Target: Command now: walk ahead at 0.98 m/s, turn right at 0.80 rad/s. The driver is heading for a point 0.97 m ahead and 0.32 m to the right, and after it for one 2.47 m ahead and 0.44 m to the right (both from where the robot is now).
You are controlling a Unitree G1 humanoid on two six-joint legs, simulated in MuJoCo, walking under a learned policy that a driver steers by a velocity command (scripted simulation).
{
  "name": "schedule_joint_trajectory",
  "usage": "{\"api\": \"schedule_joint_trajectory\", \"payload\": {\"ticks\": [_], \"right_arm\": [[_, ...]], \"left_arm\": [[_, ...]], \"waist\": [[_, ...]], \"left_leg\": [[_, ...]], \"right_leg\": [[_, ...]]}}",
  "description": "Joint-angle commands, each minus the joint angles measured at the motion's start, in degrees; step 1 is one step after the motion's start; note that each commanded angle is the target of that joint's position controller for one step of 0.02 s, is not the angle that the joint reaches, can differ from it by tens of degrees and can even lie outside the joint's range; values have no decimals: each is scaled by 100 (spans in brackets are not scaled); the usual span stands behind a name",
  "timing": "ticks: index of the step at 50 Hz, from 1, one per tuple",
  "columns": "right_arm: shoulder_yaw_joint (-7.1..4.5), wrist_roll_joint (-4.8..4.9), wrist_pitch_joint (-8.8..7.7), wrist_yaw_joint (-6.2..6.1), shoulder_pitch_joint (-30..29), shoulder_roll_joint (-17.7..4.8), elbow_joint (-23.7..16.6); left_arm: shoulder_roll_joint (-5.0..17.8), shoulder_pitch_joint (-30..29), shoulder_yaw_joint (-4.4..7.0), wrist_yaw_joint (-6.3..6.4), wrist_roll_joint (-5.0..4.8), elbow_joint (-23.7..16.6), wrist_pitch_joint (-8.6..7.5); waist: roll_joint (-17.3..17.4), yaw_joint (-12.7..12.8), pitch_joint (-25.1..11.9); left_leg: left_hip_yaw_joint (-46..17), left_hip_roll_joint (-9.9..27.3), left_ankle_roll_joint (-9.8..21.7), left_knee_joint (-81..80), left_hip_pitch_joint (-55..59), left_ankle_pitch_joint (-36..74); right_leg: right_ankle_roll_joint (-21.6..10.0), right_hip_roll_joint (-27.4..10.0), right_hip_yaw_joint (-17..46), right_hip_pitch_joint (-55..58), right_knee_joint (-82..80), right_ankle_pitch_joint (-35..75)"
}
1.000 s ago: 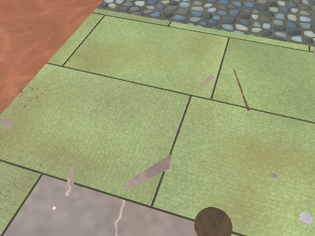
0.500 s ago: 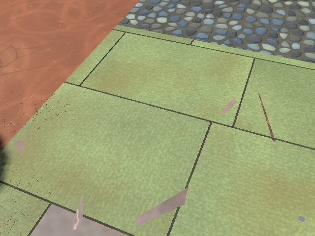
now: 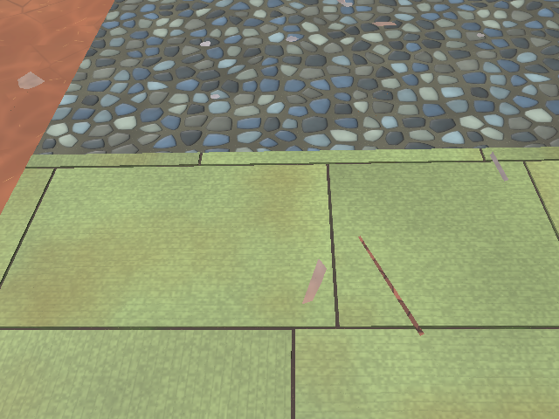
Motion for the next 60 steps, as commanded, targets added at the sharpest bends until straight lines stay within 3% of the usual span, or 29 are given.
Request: {"api": "schedule_joint_trajectory", "payload": {"ticks": [1, 4, 6, 9, 10, 11, 12, 13, 14, 16, 19, 22, 27, 29, 31, 32, 33, 34, 36, 37, 40, 46, 51, 54, 55, 56, 57, 58, 60], "right_arm": [[-5, -23, -153, -138, -867, -557, -659], [-45, 14, -44, -238, -548, -891, -691], [-99, -3, 64, -326, -562, -1200, -838], [-228, 87, 250, -350, -1192, -1604, -1195], [-218, 204, 198, -240, -1591, -1457, -1328], [133, 90, -77, -94, -1560, -88, -1635], [306, 312, -410, 15, -855, 224, -2133], [203, 375, -583, 62, -1773, -420, -2331], [147, 434, -584, 41, -2078, -501, -2454], [146, 202, -406, -10, -1616, -389, -2329], [42, 101, -133, -106, -1677, -565, -2363], [154, -31, -109, -180, -2830, -178, -2821], [-61, 335, -158, -138, -3288, -439, -3141], [-196, 415, -235, -120, -3107, -688, -3125], [-434, 430, -294, -144, -1440, -1076, -2798], [-465, 351, -220, -210, 81, -1340, -2582], [-493, 31, -243, -62, 175, -1756, -2420], [-396, 43, -192, -35, -279, -1076, -2608], [-287, 102, -41, -109, -527, -683, -2453], [-282, 51, -24, -101, -613, -697, -2312], [-148, 117, -78, -25, -720, -315, -1906], [-146, 54, -110, -11, -427, -673, -1424], [-33, 282, 56, -88, 366, -954, -925], [-47, 275, 168, -153, 265, -1402, -806], [-27, 269, 142, -177, 77, -1362, -883], [148, 11, 105, -167, 168, -597, -1212], [266, 227, 37, -107, 1447, -286, -964], [50, 352, 81, -125, 798, -987, -1117], [33, 350, 281, -244, -114, -680, -1385]], "left_arm": [[22, -6, -46, -134, 52, -338, -36], [44, -748, -78, -380, 28, -709, -162], [239, -744, 5, -500, -11, -838, -201], [1109, 1634, 420, -448, -90, -441, -11], [1505, 2935, 651, -299, -99, -51, 60], [1634, 2602, 620, -248, 5, 119, 113], [1131, 2075, 330, -297, 300, -278, -116], [629, 2198, 273, -314, 281, -331, -230], [562, 2089, 239, -364, 254, -273, -346], [615, 1129, 216, -345, 189, -518, -461], [519, 829, 160, -136, 107, -656, -434], [459, 1040, 143, 85, 46, -584, -348], [543, 1348, 239, 88, -70, -406, -262], [530, 1288, 280, 126, -69, -389, -222], [496, 883, 243, 57, 97, -557, -190], [28, 683, 49, -27, 315, -805, -206], [-480, 1917, -123, -61, -156, -1066, -259], [125, 1631, -99, 44, -338, -867, -185], [567, 393, 3, 35, 47, -1043, -129], [481, 91, 12, -5, 147, -1189, -149], [203, 157, -20, -91, -66, -1297, -13], [198, -490, -114, -166, 46, -1413, -95], [-35, -1749, -218, -447, 182, -1818, -426], [663, -144, 138, -388, 223, -1509, -485], [951, 822, 252, -273, 325, -1268, -437], [1465, 1589, 295, -102, 516, -1015, -383], [1323, 1588, 143, -148, 757, -1191, -401], [1121, 1295, 179, -170, 654, -1251, -317], [583, 587, 46, -134, 326, -981, -323]], "waist": [[61, 412, 1009], [-59, 196, 1101], [257, 360, 737], [1073, 1741, -538], [683, 2336, -896], [-1894, 1454, -59], [-2147, 578, -1423], [-975, 1039, -1263], [189, 756, -557], [959, 67, -153], [872, -66, 278], [388, 411, 541], [-416, 846, 216], [-588, 682, 135], [-657, -286, -877], [-124, -851, -2042], [3172, 70, -2790], [2644, -145, -1916], [474, -318, -599], [202, -193, -192], [618, 160, 144], [298, 276, 785], [296, -38, 987], [1237, 1058, -188], [1318, 1603, -669], [-195, 1390, -1737], [-1141, 924, -3675], [-572, 1075, -3603], [-6, 669, -1572]], "left_leg": [[-242, 1493, 439, -1279, -1162, 1787], [97, 1612, 162, -1024, -133, 3080], [343, 1581, 36, -340, 189, 5965], [135, 1838, 335, 2640, -298, 8716], [74, 1333, 233, 4852, -1368, 6925], [-412, -128, 7, 7554, -3692, -902], [-2083, -369, 197, 8385, -5219, -1451], [-2442, -61, 540, 7879, -5432, -748], [-2333, 119, 644, 7222, -5366, -340], [-2511, 530, 376, 6291, -4497, 135], [-2281, 761, -118, 4967, -3846, 324], [-1832, 509, -404, 2993, -3223, 1784], [-1973, 89, -555, 1084, -2333, 2313], [-2068, 133, -448, 841, -2337, 1868], [-2012, 347, -83, 1064, -584, 1425], [-3008, 1296, 155, 1536, 1584, 90], [-6976, 2794, 1253, -53, 3067, -2559], [-7236, 2734, 1126, -387, 2519, -3929], [-4996, 2173, 736, -263, 915, -1637], [-4296, 1950, 699, -296, 222, -689], [-3088, 1642, 610, -531, -574, 233], [-1787, 1565, 775, -1050, -859, 1663], [-1248, 1489, 656, -1054, -608, 4279], [-1334, 1512, 430, 998, -214, 6940], [-1328, 1264, 178, 2279, -1047, 6292], [-1370, 404, -132, 4778, -2572, 375], [-2833, -38, -227, 6534, -3327, -2008], [-2759, 273, -331, 6680, -3344, -1609], [-2063, 776, -491, 6021, -4055, -960]], "right_leg": [[-17, -88, -42, 183, -722, 893], [-202, 94, -605, 45, -1855, 977], [-317, 595, -1325, 990, -2204, 663], [-683, 1151, -1335, 3969, -1941, -715], [-948, 1113, -787, 5761, -2803, -476], [-1396, 613, 905, 6276, -3159, -213], [-2481, -410, 4381, 7205, -4415, -2622], [-2033, -522, 4912, 6891, -5451, -3564], [-1668, -455, 4667, 6005, -5682, -3640], [-1552, -106, 3969, 4233, -5488, -3087], [-1403, 511, 2651, 2961, -5639, -1949], [-1157, 1038, 1777, 2241, -5486, -986], [-747, 974, 2261, 2917, -4927, -1636], [-654, 765, 2553, 3713, -4391, -999], [-321, 953, 2231, 3781, -2533, 728], [-174, 1137, 1753, 2591, -460, -128], [61, 1647, 1322, 482, 1311, -3299], [77, 962, 1013, -333, 1916, -2604], [101, 606, 569, -169, 1775, -1863], [84, 409, 566, 42, 1412, -1664], [36, 41, 533, 266, 1094, -1656], [151, 330, 566, -219, -371, -224], [-2, 780, -672, 1335, -2828, 462], [-230, 1251, -576, 3690, -3661, 457], [-344, 804, -180, 5185, -3885, 1610], [-554, -955, 1457, 7174, -3015, 4854], [-1540, -2233, 3301, 8353, -2985, 6065], [-1512, -1835, 2728, 7422, -3554, 5150], [-1057, -1234, 1382, 5629, -4100, 3615]]}}
Next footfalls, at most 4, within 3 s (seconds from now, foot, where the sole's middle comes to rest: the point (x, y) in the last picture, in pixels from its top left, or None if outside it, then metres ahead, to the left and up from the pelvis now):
0.20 right None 0.38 -0.09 -0.77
0.64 left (304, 326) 0.80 -0.05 -0.77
1.10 right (479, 284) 0.90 -0.56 -0.77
1.54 left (410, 226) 1.13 -0.42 -0.77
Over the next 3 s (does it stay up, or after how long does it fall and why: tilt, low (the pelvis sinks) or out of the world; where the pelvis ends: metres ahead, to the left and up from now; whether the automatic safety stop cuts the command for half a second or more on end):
stays up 1.06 -0.47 0.00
